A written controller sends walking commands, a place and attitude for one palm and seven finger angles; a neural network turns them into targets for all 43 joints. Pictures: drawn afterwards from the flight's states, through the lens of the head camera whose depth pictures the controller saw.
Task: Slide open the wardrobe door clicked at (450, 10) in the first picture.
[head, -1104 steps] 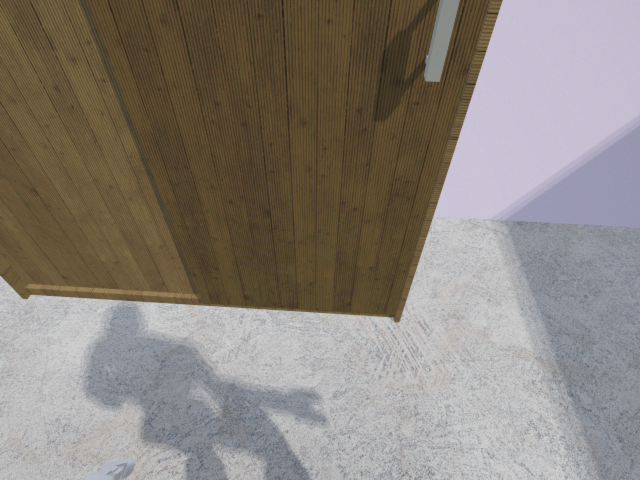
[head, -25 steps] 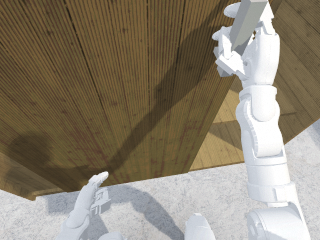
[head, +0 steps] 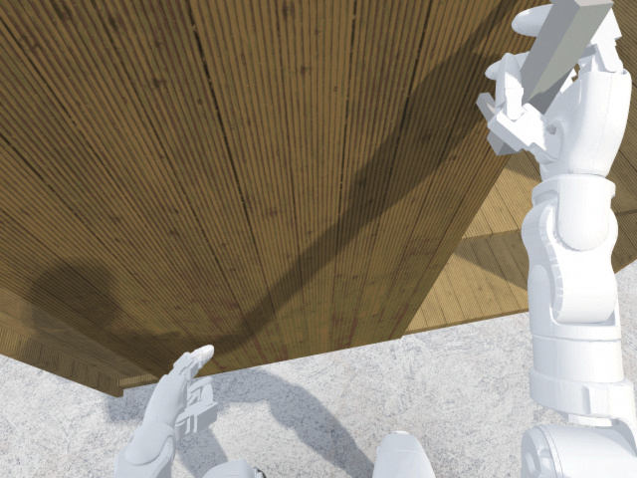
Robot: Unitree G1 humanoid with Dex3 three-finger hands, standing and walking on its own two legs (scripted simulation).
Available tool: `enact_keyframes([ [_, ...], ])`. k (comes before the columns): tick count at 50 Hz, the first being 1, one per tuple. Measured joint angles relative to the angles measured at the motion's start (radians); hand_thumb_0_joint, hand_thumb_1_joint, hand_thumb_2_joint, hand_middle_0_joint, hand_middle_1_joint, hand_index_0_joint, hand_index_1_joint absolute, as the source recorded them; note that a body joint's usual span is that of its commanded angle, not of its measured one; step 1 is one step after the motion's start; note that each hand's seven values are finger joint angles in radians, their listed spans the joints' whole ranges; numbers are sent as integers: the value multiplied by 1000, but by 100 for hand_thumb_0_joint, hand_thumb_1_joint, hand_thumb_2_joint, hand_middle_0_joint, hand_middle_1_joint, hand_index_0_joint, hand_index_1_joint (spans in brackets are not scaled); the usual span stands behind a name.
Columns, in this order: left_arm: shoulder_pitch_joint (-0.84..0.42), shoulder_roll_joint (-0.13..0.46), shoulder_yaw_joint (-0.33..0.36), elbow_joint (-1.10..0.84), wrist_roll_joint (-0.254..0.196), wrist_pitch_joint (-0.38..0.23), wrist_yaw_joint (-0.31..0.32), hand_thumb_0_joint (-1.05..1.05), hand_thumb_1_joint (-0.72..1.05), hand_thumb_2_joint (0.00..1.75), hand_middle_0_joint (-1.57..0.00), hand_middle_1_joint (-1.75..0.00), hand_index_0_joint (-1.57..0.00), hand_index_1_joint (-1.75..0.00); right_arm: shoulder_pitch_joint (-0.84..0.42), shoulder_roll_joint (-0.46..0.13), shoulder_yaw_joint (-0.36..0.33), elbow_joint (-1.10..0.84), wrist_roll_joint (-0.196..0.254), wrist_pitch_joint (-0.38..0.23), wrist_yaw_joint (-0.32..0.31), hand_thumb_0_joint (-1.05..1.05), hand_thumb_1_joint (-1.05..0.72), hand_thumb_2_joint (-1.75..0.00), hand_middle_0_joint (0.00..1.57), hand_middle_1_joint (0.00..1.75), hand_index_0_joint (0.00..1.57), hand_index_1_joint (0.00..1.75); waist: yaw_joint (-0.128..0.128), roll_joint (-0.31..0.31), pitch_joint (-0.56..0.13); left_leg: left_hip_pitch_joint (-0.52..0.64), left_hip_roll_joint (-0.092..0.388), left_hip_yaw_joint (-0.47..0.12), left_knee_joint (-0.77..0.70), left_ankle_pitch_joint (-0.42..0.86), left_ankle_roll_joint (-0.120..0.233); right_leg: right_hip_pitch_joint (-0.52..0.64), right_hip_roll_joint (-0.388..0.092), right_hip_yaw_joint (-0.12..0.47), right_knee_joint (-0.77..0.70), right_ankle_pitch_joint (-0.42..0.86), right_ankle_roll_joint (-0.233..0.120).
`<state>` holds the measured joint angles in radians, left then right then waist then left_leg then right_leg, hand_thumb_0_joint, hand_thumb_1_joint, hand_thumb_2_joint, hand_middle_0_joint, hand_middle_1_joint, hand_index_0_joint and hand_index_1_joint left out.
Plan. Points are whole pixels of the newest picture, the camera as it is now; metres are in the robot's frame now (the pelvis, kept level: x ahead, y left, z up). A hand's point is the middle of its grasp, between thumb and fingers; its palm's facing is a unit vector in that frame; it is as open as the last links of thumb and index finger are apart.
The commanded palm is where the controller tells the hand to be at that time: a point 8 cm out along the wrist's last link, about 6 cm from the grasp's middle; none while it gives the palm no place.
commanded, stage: step sideways, sliding the door along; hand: right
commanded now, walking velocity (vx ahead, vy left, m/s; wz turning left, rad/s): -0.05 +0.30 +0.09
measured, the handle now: (524, 66) +0.41 -0.22 +0.25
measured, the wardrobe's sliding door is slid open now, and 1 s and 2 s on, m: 0.53 0.53 0.53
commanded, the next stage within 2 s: stop walking and hold the door there in 0.20 s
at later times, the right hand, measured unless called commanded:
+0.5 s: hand (506, 105) +0.38 -0.20 +0.23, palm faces +0.49 +0.85 -0.18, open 6.4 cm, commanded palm +0.34 -0.24 +0.21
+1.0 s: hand (506, 108) +0.38 -0.20 +0.23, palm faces +0.48 +0.85 -0.20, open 6.0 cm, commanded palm +0.34 -0.23 +0.21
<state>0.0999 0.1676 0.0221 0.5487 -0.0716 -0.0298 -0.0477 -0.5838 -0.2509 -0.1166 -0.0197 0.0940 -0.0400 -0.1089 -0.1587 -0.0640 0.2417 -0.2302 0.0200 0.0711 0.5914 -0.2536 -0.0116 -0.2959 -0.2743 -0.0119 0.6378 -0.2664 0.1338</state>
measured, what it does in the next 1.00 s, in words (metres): steps on the spot: right foot, then left foot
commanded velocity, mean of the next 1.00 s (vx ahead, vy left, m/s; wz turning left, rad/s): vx -0.04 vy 0.02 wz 0.03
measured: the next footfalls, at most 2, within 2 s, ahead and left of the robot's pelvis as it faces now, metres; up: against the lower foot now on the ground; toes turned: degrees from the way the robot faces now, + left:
right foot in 0.14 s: +0.07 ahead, -0.13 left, +0.00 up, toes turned -6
left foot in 0.44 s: +0.02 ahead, +0.23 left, +0.00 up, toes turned +13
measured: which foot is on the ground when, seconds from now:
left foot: down 0.00-0.14, up 0.16-0.42, down 0.44-1.00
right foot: down 0.00-0.02, up 0.04-0.12, down 0.14-0.44, up 0.46-0.66, down 0.68-1.00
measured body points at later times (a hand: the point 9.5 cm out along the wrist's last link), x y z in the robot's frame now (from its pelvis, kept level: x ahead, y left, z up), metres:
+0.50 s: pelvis +0.02 +0.08 +0.00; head +0.07 +0.09 +0.44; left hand +0.22 +0.32 -0.09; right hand +0.35 -0.24 +0.24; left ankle +0.05 +0.22 -0.72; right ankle +0.02 -0.10 -0.70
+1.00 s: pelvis -0.02 +0.08 +0.01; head -0.02 +0.08 +0.46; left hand +0.04 +0.35 -0.09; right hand +0.35 -0.24 +0.24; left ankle -0.01 +0.22 -0.72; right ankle +0.06 -0.01 -0.72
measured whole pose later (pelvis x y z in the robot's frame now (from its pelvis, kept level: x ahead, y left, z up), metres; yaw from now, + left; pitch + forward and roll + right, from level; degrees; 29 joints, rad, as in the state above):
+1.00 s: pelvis -0.02 +0.08 +0.01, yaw +11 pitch -2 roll +2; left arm 0.28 0.25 -0.01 0.71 -0.05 -0.07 0.09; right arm -0.32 -0.55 -0.50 0.34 0.05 -0.13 -0.15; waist 0.03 -0.02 0.02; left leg -0.22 0.02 0.04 0.45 -0.19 -0.03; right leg -0.31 -0.07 -0.11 0.52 -0.20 -0.02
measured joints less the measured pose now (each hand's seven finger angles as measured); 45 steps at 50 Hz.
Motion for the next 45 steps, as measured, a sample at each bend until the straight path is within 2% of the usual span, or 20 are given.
enact_keyframes([
  [2, -27, 17, -8, 21, -5, -7, 5, 1, 91, 90, -20, -30, -20, -30, 3, -11, -44, 12, -12, 6, -17, -16, -62, -84, 46, 140, 35, 130, 31, -37, 3, 19, -15, 30, 1, -28, -23, -41, -5, 44, 89, -50, -39],
  [5, -54, 34, 2, 66, 0, -5, 27, 1, 91, 90, -20, -30, -20, -30, 51, -17, -78, -12, -14, 16, -45, -17, -61, -84, 46, 140, 36, 129, 58, -21, -14, -13, 12, 26, 41, -74, -13, -69, 111, 37, 199, -228, -92],
  [6, -53, 39, 3, 73, 3, -3, 35, 1, 91, 90, -20, -30, -20, -30, 67, -16, -84, -29, -14, 20, -52, -17, -61, -83, 46, 140, 37, 129, 61, -5, -24, -24, 21, 18, 45, -74, -8, -51, 143, 5, 144, -214, -103],
  [8, -53, 41, 12, 76, 12, 4, 43, 1, 91, 90, -20, -30, -20, -30, 87, -23, -94, -64, -8, 28, -57, -16, -61, -83, 46, 140, 38, 128, 50, 28, -18, -64, 28, -8, 114, -51, 1, 11, 164, -44, 0, 5, -101],
  [9, -50, 40, 24, 70, 18, 10, 37, 1, 91, 90, -20, -30, -20, -30, 92, -25, -102, -70, -6, 27, -53, -15, -61, -83, 46, 140, 39, 128, 39, 36, -5, -91, 20, -23, 190, -98, 4, 31, 155, -58, -12, 17, -93],
  [11, -36, 40, 39, 52, 25, 20, 16, 1, 91, 90, -20, -30, -20, -30, 103, -22, -118, -73, -11, 20, -41, -15, -61, -82, 46, 140, 39, 127, 40, 28, 6, -130, -14, -32, 327, -193, 4, 58, 125, -51, -33, -10, -83],
  [13, -18, 41, 44, 39, 24, 21, 3, 1, 91, 90, -20, -30, -20, -30, 113, -23, -127, -75, -15, 14, -36, -15, -61, -82, 46, 140, 40, 126, 40, 14, 13, -140, -37, -21, 362, -210, 4, 82, 91, -35, -65, -12, -72],
  [17, 6, 41, 29, 24, 19, 7, -7, 1, 91, 90, -20, -30, -20, -30, 128, -54, -156, -55, -15, -10, -23, -16, -60, -81, 46, 140, 41, 127, 21, 4, 11, -111, -44, 1, 265, -176, -5, 118, 30, -30, -109, 3, -35],
  [19, 2, 37, 10, 16, 20, 11, 0, 1, 91, 90, -20, -30, -20, -30, 167, -120, -195, -27, 3, -46, -4, -19, -59, -81, 46, 140, 38, 128, 32, 2, -8, -81, -42, 10, 163, -141, -6, 120, 4, -39, -101, -6, -15],
  [21, 7, 40, -3, 2, 12, 0, 10, 1, 91, 90, -20, -30, -20, -30, 186, -175, -235, 13, 10, -58, 8, -22, -59, -83, 46, 140, 35, 130, 40, 3, -27, -22, -30, 16, 5, -11, -5, 102, -9, -43, -44, -39, -3],
  [22, 9, 40, -11, 0, 8, -9, 17, 1, 91, 90, -20, -30, -20, -30, 190, -206, -258, 38, 16, -56, 14, -24, -59, -83, 46, 140, 34, 131, 48, 19, -41, 8, -14, 10, -60, 68, -3, 81, -2, -46, 9, -64, -9],
  [23, -6, 53, -16, 11, 6, -16, 26, 1, 91, 90, -20, -30, -20, -30, 201, -217, -292, 63, 18, -64, 17, -26, -59, -84, 46, 140, 33, 131, 68, -1, -43, 5, -22, 16, -45, 44, -1, 51, -5, -23, 80, -100, -34],
  [25, -33, 78, -10, 42, 4, -25, 50, 1, 91, 90, -20, -30, -20, -30, 237, -217, -341, 114, 21, -90, 6, -27, -58, -86, 46, 140, 32, 131, 105, -28, -50, -20, -19, 11, 3, -2, 1, -17, 67, 39, 252, -214, -68],
  [27, -38, 94, -6, 72, 5, -34, 75, 1, 91, 90, -20, -30, -20, -30, 271, -212, -371, 142, 18, -93, -9, -27, -58, -86, 46, 140, 32, 133, 120, -14, -66, -32, 2, -20, 0, -1, -1, -51, 160, 40, 337, -260, -87],
  [30, -23, 108, -10, 108, 15, -34, 107, 1, 91, 90, -20, -30, -20, -30, 312, -221, -399, 180, -6, -107, -17, -28, -58, -83, 46, 140, 34, 135, 152, 18, -102, -29, 22, -47, -50, 38, -9, -36, 238, -9, 209, -236, -109],
  [33, 19, 123, -5, 126, 21, -31, 124, 1, 91, 90, -20, -30, -20, -30, 321, -229, -393, 195, -26, -103, -22, -27, -58, -83, 46, 140, 36, 137, 177, 36, -143, -23, 18, -50, -88, 65, -12, 28, 267, -47, -26, -94, -123],
  [35, 48, 126, 5, 134, 20, -27, 131, 1, 91, 90, -20, -30, -20, -30, 309, -238, -375, 200, -33, -91, -25, -26, -59, -82, 46, 140, 35, 137, 177, 54, -155, -22, 12, -57, -85, 71, -16, 62, 266, -62, -113, 67, -157],
  [37, 80, 121, 5, 134, 16, -21, 132, 1, 91, 90, -20, -30, -20, -30, 309, -246, -362, 215, -38, -87, -29, -25, -61, -81, 46, 140, 34, 137, 167, 79, -176, -29, 12, -77, -76, 44, -7, 75, 265, -89, -131, 73, -174],
  [40, 128, 114, 0, 123, 20, -31, 140, 1, 91, 90, -20, -30, -20, -30, 324, -250, -361, 246, -42, -91, -40, -24, -63, -79, 46, 140, 32, 136, 181, 71, -214, -53, 6, -69, 14, -81, 4, 70, 249, -100, -160, 72, -178],
  [45, 173, 90, -28, 133, 20, -47, 142, 1, 91, 90, -20, -30, -20, -30, 300, -286, -367, 292, -40, -79, -42, -24, -64, -77, 46, 140, 31, 136, 179, 71, -237, 21, 19, -41, -118, -6, -2, 18, 228, -110, -136, 80, -166],
])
